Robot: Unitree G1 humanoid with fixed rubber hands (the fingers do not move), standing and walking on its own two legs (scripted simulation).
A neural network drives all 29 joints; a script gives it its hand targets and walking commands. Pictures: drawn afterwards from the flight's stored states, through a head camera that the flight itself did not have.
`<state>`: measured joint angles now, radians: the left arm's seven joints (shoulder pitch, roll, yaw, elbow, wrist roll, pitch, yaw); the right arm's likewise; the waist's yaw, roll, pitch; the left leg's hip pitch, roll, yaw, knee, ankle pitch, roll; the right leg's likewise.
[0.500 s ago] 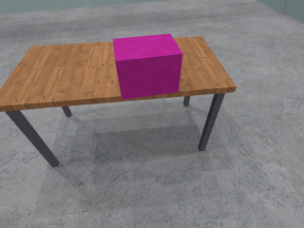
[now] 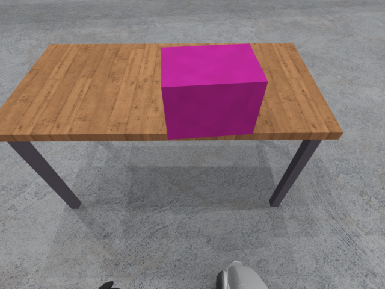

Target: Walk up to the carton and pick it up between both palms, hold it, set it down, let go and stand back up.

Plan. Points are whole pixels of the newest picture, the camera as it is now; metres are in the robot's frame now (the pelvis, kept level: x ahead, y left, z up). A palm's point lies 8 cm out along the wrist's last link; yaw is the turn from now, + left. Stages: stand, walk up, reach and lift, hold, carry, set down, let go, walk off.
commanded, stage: walk up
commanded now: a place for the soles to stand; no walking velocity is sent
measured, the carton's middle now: (208, 92) +0.68 -0.04 +0.00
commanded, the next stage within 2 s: none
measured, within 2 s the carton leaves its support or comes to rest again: neither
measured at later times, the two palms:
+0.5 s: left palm out of the picture +0.10 +0.21 -0.15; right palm (302, 229) +0.27 -0.25 -0.11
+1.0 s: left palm (133, 226) +0.29 +0.17 -0.12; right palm (321, 225) +0.29 -0.32 -0.13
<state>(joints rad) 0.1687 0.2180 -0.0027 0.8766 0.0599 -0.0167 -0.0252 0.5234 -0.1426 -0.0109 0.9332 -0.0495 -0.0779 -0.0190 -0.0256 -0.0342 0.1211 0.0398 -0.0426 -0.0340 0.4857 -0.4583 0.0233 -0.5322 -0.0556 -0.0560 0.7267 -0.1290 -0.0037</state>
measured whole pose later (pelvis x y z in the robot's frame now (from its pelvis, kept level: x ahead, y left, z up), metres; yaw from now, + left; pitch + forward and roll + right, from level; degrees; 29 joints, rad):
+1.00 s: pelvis +0.23 -0.07 +0.00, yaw +3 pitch -2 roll +0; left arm 0.23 0.21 -0.04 0.90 -0.01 -0.01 0.00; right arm 0.25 -0.26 0.03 0.96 -0.02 0.01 -0.01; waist -0.02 0.03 0.04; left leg -0.29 0.10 0.04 0.59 -0.26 -0.05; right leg -0.24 -0.04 -0.04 0.62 -0.35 0.01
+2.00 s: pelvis +0.21 -0.04 +0.01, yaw -4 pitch -1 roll +1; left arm 0.31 0.26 -0.05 1.01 0.00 -0.01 0.01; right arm 0.23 -0.27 0.06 1.05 -0.01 0.02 0.00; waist 0.00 -0.01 0.05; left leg -0.26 0.10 0.17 0.54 -0.24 -0.02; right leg -0.28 -0.03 0.09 0.58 -0.28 0.05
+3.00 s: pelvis +0.27 -0.06 +0.00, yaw -10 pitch -1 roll +2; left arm 0.29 0.27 -0.04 0.95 0.00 0.00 0.03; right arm 0.26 -0.27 0.05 0.98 -0.03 0.04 0.00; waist -0.01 -0.03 0.02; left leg -0.19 0.16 0.26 0.60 -0.37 -0.06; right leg -0.28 0.03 0.18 0.69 -0.40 0.02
